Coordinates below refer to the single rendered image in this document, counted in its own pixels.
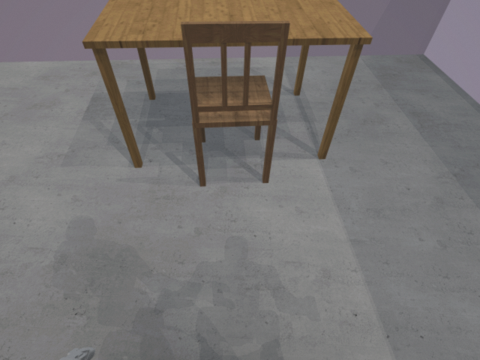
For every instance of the table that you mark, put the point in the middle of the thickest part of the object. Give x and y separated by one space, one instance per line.
157 23

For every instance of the chair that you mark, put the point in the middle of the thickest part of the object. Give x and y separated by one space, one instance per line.
234 101

